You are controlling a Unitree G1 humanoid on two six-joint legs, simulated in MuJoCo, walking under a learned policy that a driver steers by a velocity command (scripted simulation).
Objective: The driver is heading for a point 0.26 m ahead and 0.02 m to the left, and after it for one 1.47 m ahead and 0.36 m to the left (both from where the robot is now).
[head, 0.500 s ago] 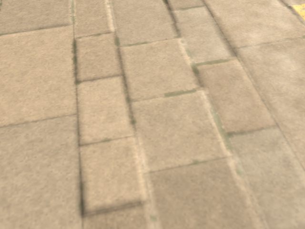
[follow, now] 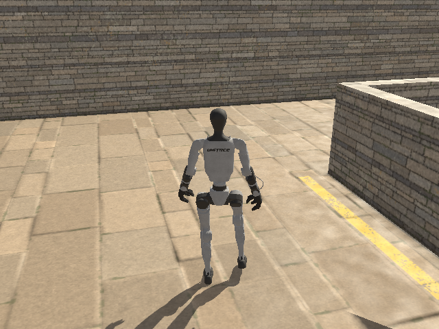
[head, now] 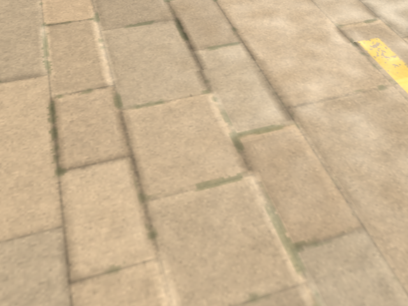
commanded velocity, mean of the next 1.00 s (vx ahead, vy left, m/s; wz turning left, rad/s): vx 0.14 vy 0.00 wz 0.35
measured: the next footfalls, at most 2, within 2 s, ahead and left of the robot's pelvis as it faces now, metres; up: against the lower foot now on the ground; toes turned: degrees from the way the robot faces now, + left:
right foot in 0.22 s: +0.32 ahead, -0.14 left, +0.00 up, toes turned +4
left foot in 0.64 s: +0.21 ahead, +0.10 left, +0.00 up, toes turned +21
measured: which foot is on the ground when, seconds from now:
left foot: down 0.00-0.24, up 0.26-0.62, down 0.64-1.00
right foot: up 0.00-0.20, down 0.22-0.64, up 0.66-1.00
